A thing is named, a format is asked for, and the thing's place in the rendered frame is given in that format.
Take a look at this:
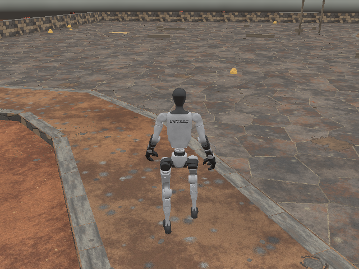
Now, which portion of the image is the robot left hand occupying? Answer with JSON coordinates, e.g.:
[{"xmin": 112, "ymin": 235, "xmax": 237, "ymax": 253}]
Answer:
[{"xmin": 145, "ymin": 151, "xmax": 158, "ymax": 161}]

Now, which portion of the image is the robot right hand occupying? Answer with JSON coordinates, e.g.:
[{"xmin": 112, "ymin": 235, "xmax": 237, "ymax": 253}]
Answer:
[{"xmin": 203, "ymin": 157, "xmax": 216, "ymax": 170}]

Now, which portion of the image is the robot right upper arm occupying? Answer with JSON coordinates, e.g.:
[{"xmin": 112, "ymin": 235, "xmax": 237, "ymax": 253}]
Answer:
[{"xmin": 191, "ymin": 113, "xmax": 207, "ymax": 144}]

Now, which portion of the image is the right robot foot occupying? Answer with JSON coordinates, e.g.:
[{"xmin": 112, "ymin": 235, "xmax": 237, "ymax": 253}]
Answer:
[{"xmin": 191, "ymin": 207, "xmax": 199, "ymax": 219}]

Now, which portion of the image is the robot left forearm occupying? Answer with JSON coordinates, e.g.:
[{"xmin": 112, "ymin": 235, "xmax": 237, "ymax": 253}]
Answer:
[{"xmin": 147, "ymin": 134, "xmax": 157, "ymax": 153}]

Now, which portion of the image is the right robot shin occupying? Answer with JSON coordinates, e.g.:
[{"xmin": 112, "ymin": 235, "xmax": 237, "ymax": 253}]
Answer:
[{"xmin": 190, "ymin": 175, "xmax": 198, "ymax": 211}]

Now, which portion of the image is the robot right forearm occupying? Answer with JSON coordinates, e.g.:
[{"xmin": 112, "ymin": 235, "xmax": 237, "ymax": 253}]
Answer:
[{"xmin": 201, "ymin": 135, "xmax": 214, "ymax": 159}]

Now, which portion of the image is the robot left upper arm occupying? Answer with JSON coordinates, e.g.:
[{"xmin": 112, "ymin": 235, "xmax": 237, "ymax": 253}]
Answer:
[{"xmin": 151, "ymin": 113, "xmax": 168, "ymax": 143}]

